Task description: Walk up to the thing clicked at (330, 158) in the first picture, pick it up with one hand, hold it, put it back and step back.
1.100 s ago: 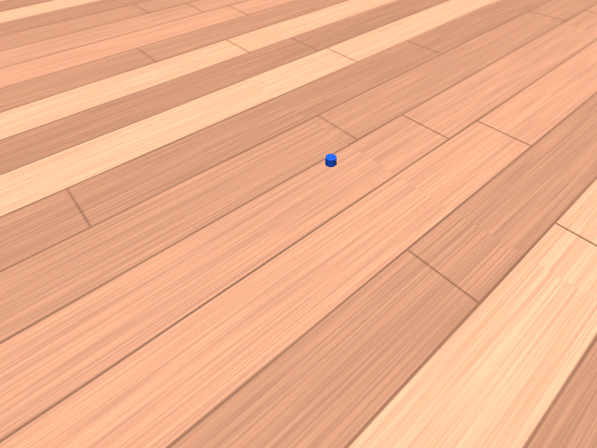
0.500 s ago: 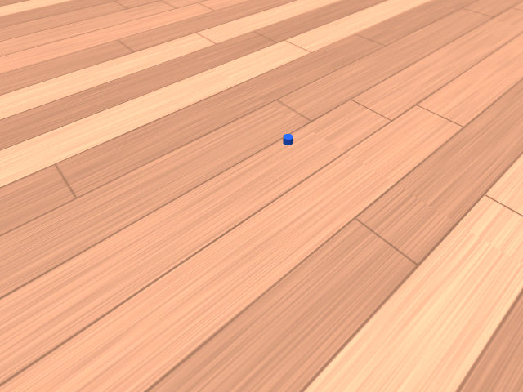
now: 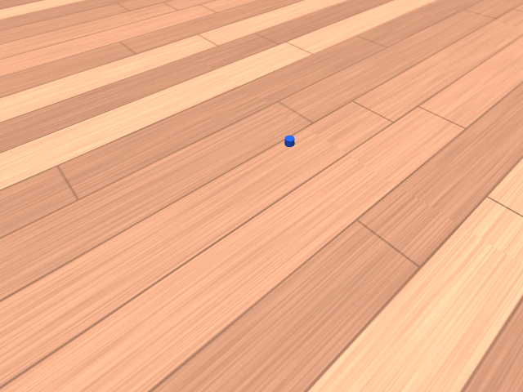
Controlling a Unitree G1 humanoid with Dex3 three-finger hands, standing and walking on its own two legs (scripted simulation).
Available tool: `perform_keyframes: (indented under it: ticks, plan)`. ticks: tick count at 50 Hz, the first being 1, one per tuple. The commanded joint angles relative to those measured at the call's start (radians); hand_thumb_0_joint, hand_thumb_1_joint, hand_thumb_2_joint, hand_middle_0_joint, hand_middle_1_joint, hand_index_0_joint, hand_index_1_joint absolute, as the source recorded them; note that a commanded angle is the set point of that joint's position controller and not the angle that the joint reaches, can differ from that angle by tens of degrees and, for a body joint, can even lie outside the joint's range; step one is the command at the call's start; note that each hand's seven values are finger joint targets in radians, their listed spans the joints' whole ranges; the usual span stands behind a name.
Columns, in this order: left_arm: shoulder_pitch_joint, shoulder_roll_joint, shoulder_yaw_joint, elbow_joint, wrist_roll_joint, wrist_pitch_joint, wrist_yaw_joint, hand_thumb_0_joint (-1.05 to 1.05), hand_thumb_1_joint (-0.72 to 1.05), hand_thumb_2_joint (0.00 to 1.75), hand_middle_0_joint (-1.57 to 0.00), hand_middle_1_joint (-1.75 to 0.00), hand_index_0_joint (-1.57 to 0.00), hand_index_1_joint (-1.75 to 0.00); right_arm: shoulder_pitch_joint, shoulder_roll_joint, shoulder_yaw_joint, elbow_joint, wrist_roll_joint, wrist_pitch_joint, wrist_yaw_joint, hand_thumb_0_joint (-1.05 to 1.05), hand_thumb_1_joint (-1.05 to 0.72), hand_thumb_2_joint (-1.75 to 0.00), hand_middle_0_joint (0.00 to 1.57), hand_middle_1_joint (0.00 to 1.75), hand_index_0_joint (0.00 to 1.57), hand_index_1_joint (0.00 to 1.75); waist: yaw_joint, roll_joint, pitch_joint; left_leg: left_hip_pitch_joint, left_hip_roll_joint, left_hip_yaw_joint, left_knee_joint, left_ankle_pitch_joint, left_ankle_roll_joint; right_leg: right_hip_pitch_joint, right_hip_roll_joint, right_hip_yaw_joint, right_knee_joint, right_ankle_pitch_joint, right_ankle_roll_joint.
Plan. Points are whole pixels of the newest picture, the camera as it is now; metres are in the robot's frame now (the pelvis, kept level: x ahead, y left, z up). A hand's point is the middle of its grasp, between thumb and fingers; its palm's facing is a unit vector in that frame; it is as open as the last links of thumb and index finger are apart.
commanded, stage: stand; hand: left
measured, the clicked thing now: (289, 141) +1.59 -0.17 -0.76
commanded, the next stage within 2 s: walk up in 0.02 s
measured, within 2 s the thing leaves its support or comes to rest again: neither
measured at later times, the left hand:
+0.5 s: hand (157, 272) +0.39 +0.23 -0.14, palm faces -0.41 -0.75 -0.52, open 7.4 cm
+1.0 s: hand (194, 168) +0.72 +0.20 -0.16, palm faces -0.65 -0.52 -0.55, open 7.4 cm
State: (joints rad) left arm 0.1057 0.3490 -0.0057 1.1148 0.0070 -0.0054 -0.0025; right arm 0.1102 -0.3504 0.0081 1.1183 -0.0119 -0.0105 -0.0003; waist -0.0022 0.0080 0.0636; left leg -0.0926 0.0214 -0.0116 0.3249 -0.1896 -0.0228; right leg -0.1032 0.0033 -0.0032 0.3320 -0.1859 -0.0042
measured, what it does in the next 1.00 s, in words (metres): walks ahead, turning right: right foot, then left foot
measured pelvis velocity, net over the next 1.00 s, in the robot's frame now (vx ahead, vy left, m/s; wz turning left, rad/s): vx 0.40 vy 0.07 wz -0.81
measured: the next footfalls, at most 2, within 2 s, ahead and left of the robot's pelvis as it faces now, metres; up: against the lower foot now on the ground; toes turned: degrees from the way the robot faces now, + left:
right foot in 0.46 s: +0.20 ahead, -0.16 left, +0.00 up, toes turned -32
left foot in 0.86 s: +0.55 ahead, +0.10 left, +0.00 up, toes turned -39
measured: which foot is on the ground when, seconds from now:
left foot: down 0.00-0.48, up 0.50-0.84, down 0.86-1.00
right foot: down 0.00-0.20, up 0.22-0.44, down 0.46-0.84, up 0.86-1.00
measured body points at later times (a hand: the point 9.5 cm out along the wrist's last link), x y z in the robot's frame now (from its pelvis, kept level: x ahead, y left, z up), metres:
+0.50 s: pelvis +0.13 +0.01 -0.04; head +0.14 -0.02 +0.40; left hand +0.41 +0.27 -0.11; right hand -0.01 -0.31 -0.16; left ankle +0.00 +0.16 -0.72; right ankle +0.17 -0.14 -0.75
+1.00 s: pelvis +0.40 +0.07 -0.04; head +0.42 +0.06 +0.41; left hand +0.75 +0.23 -0.12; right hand +0.16 -0.17 -0.14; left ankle +0.52 +0.12 -0.75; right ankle +0.31 -0.02 -0.67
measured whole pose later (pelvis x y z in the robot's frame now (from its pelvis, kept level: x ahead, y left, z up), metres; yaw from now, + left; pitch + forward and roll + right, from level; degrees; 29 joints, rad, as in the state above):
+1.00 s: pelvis +0.40 +0.07 -0.04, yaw -46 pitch -1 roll +0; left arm 0.21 0.53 0.07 0.92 -0.01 -0.04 0.06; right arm 0.35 -0.43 -0.09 0.79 -0.07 0.03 0.09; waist -0.13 -0.01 0.06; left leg -0.41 0.09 0.10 0.76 -0.33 0.01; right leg -0.58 -0.05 -0.03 1.25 -0.40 -0.04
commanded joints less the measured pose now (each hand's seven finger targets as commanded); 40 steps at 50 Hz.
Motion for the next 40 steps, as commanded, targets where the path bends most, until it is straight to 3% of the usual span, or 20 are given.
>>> perform_keyframes:
  ticks: [1, 2, 5, 7, 9, 10, 11, 12, 14, 19, 22, 23, 24, 25, 26, 27, 29, 32, 37, 40]
  plan:
    - [0.109, 0.371, 0.120, -0.131, 0.011, -0.025, -0.022, 0.00, 0.90, 0.90, -0.20, -0.30, -0.20, -0.30, -0.078, -0.378, -0.150, -0.212, -0.037, -0.041, 0.036, 0.00, -0.90, -0.90, 0.20, 0.30, 0.20, 0.30, 0.004, 0.075, -0.092, 0.064, 0.065, 0.009, 0.184, -0.416, 0.090, -0.191, -0.144, 0.314, -0.035, -0.358, -0.093]
    - [0.088, 0.362, 0.120, -0.134, 0.013, -0.026, -0.033, 0.00, 0.90, 0.90, -0.20, -0.30, -0.20, -0.30, -0.084, -0.339, -0.144, -0.216, -0.043, -0.035, 0.054, 0.00, -0.90, -0.90, 0.20, 0.30, 0.20, 0.30, -0.013, 0.005, -0.030, 0.016, 0.013, -0.003, 0.259, -0.487, 0.107, -0.315, -0.169, 0.423, -0.106, -0.544, -0.098]
    - [-0.073, 0.338, 0.141, -0.219, 0.012, -0.044, -0.030, 0.00, 0.90, 0.90, -0.20, -0.30, -0.20, -0.30, 0.015, -0.242, -0.139, -0.264, -0.039, -0.025, 0.087, 0.00, -0.90, -0.90, 0.20, 0.30, 0.20, 0.30, -0.090, -0.179, 0.024, -0.123, 0.001, -0.125, 0.379, -0.260, 0.103, -0.358, -0.221, 0.599, -0.119, -0.495, -0.153]
    - [-0.032, 0.333, 0.142, -0.238, 0.012, -0.048, -0.029, 0.00, 0.90, 0.90, -0.20, -0.30, -0.20, -0.30, 0.086, -0.248, -0.144, -0.278, -0.031, -0.022, 0.090, 0.00, -0.90, -0.90, 0.20, 0.30, 0.20, 0.30, -0.110, -0.200, -0.064, -0.024, -0.037, -0.095, 0.278, -0.287, 0.091, -0.329, -0.152, 0.514, -0.120, -0.370, -0.115]
    - [-0.149, 0.268, 0.117, -0.294, 0.018, -0.043, -0.031, 0.00, 0.90, 0.90, -0.20, -0.30, -0.20, -0.30, 0.257, -0.287, -0.166, -0.252, -0.036, -0.030, 0.074, 0.00, -0.90, -0.90, 0.20, 0.30, 0.20, 0.30, -0.246, -0.030, -0.078, 0.445, 0.009, -0.097, -0.125, -0.337, 0.112, -0.698, 0.021, 0.224, 0.109, -0.326, 0.005]
    - [-0.122, 0.167, 0.098, -0.307, 0.010, -0.053, -0.025, 0.00, 0.90, 0.90, -0.20, -0.30, -0.20, -0.30, 0.260, -0.375, -0.197, -0.255, -0.052, -0.032, 0.058, 0.00, -0.90, -0.90, 0.20, 0.30, 0.20, 0.30, -0.229, 0.315, -0.097, 0.520, 0.304, -0.476, -0.200, -0.465, 0.184, -0.874, 0.124, 0.065, 0.482, -0.414, -0.006]
    - [-0.101, 0.234, 0.103, -0.309, 0.015, -0.054, -0.010, 0.00, 0.90, 0.90, -0.20, -0.30, -0.20, -0.30, 0.085, -0.399, -0.195, -0.323, -0.041, -0.037, 0.063, 0.00, -0.90, -0.90, 0.20, 0.30, 0.20, 0.30, -0.148, 0.253, -0.034, 0.344, 0.436, -0.528, -0.210, -0.475, 0.284, -0.874, -0.019, 0.033, 0.591, -0.357, 0.004]
    - [-0.073, 0.273, 0.102, -0.271, 0.014, -0.065, -0.014, 0.00, 0.90, 0.90, -0.20, -0.30, -0.20, -0.30, 0.064, -0.338, -0.175, -0.344, -0.026, -0.045, 0.067, 0.00, -0.90, -0.90, 0.20, 0.30, 0.20, 0.30, -0.123, 0.098, -0.030, 0.246, 0.416, -0.452, -0.200, -0.384, 0.278, -0.751, -0.070, 0.036, 0.585, -0.288, 0.002]
    - [-0.006, 0.282, 0.109, -0.227, -0.011, -0.062, -0.036, 0.00, 0.90, 0.90, -0.20, -0.30, -0.20, -0.30, 0.003, -0.293, -0.156, -0.348, -0.035, -0.056, 0.070, 0.00, -0.90, -0.90, 0.20, 0.30, 0.20, 0.30, -0.064, 0.105, -0.009, 0.204, 0.283, -0.254, -0.162, -0.295, 0.224, -0.629, -0.106, 0.031, 0.535, -0.204, 0.007]
    - [-0.039, 0.271, 0.108, -0.265, -0.020, -0.067, -0.049, 0.00, 0.90, 0.90, -0.20, -0.30, -0.20, -0.30, 0.074, -0.308, -0.161, -0.352, -0.039, -0.041, 0.089, 0.00, -0.90, -0.90, 0.20, 0.30, 0.20, 0.30, -0.098, 0.150, 0.016, 0.152, 0.173, 0.038, -0.020, 0.147, 0.135, -0.431, -0.066, -0.139, 0.336, -0.068, -0.010]
    - [0.324, 0.331, 0.147, -0.172, -0.026, -0.063, -0.019, 0.00, 0.90, 0.90, -0.20, -0.30, -0.20, -0.30, 0.009, -0.317, -0.163, -0.416, -0.039, -0.028, 0.085, 0.00, -0.90, -0.90, 0.20, 0.30, 0.20, 0.30, 0.107, 0.052, -0.169, -0.148, 0.097, 0.193, 0.481, 0.484, 0.070, 0.183, 0.014, -0.224, 0.265, 0.007, -0.063]
    - [0.487, 0.388, 0.174, -0.145, -0.017, -0.063, 0.001, 0.00, 0.90, 0.90, -0.20, -0.30, -0.20, -0.30, 0.033, -0.282, -0.147, -0.436, -0.036, -0.028, 0.084, 0.00, -0.90, -0.90, 0.20, 0.30, 0.20, 0.30, 0.187, -0.077, -0.235, -0.410, 0.036, 0.162, 0.753, 0.241, 0.047, 0.436, -0.033, -0.069, 0.244, -0.122, -0.094]
    - [0.523, 0.468, 0.196, -0.168, -0.008, -0.056, 0.027, 0.00, 0.90, 0.90, -0.20, -0.30, -0.20, -0.30, 0.041, -0.224, -0.122, -0.477, -0.023, -0.028, 0.092, 0.00, -0.90, -0.90, 0.20, 0.30, 0.20, 0.30, 0.176, -0.284, -0.217, -0.737, -0.070, 0.079, 0.976, -0.407, 0.011, 0.548, -0.333, 0.490, 0.101, -0.343, -0.206]
    - [0.406, 0.477, 0.181, -0.226, -0.017, -0.056, 0.040, 0.00, 0.90, 0.90, -0.20, -0.30, -0.20, -0.30, 0.022, -0.300, -0.134, -0.491, -0.021, -0.019, 0.100, 0.00, -0.90, -0.90, 0.20, 0.30, 0.20, 0.30, 0.131, -0.147, -0.239, -0.774, -0.002, -0.169, 1.074, -0.368, 0.009, 0.420, -0.461, 0.858, -0.070, -0.588, -0.316]
    - [0.298, 0.470, 0.174, -0.268, -0.024, -0.059, 0.049, 0.00, 0.90, 0.90, -0.20, -0.30, -0.20, -0.30, -0.027, -0.336, -0.142, -0.481, -0.020, -0.017, 0.103, 0.00, -0.90, -0.90, 0.20, 0.30, 0.20, 0.30, 0.096, -0.019, -0.145, -0.759, 0.061, -0.200, 1.056, -0.314, 0.015, 0.280, -0.451, 0.815, -0.117, -0.704, -0.331]
    - [0.235, 0.459, 0.164, -0.288, -0.024, -0.065, 0.055, 0.00, 0.90, 0.90, -0.20, -0.30, -0.20, -0.30, -0.060, -0.341, -0.142, -0.482, -0.025, -0.020, 0.108, 0.00, -0.90, -0.90, 0.20, 0.30, 0.20, 0.30, 0.067, 0.020, -0.052, -0.748, 0.093, -0.196, 1.001, -0.270, 0.017, 0.157, -0.417, 0.715, -0.130, -0.631, -0.308]
    - [0.096, 0.416, 0.150, -0.321, -0.026, -0.086, 0.063, 0.00, 0.90, 0.90, -0.20, -0.30, -0.20, -0.30, 0.066, -0.333, -0.139, -0.445, -0.036, -0.002, 0.114, 0.00, -0.90, -0.90, 0.20, 0.30, 0.20, 0.30, -0.047, -0.022, 0.026, -0.604, 0.151, -0.176, 0.857, -0.232, 0.030, -0.105, -0.341, 0.485, -0.129, -0.511, -0.212]
    - [0.022, 0.437, 0.147, -0.337, -0.020, -0.115, 0.056, 0.00, 0.90, 0.90, -0.20, -0.30, -0.20, -0.30, 0.182, -0.337, -0.155, -0.413, -0.045, 0.023, 0.149, 0.00, -0.90, -0.90, 0.20, 0.30, 0.20, 0.30, -0.100, -0.149, 0.053, -0.388, 0.120, -0.080, 0.704, -0.112, 0.027, -0.407, -0.207, 0.276, -0.132, -0.460, -0.157]
    - [0.029, 0.458, 0.161, -0.339, -0.003, -0.116, 0.066, 0.00, 0.90, 0.90, -0.20, -0.30, -0.20, -0.30, 0.183, -0.325, -0.172, -0.438, -0.052, 0.040, 0.170, 0.00, -0.90, -0.90, 0.20, 0.30, 0.20, 0.30, -0.107, -0.173, 0.004, -0.204, 0.109, 0.007, 0.574, 0.038, 0.000, -0.565, -0.142, 0.176, -0.060, -0.397, -0.134]
    - [-0.060, 0.445, 0.161, -0.351, 0.019, -0.095, 0.076, 0.00, 0.90, 0.90, -0.20, -0.30, -0.20, -0.30, 0.355, -0.315, -0.194, -0.404, -0.046, 0.038, 0.152, 0.00, -0.90, -0.90, 0.20, 0.30, 0.20, 0.30, -0.212, -0.112, -0.021, 0.022, 0.059, 0.061, 0.460, -0.034, 0.000, -0.671, -0.103, 0.134, 0.179, -0.442, -0.107]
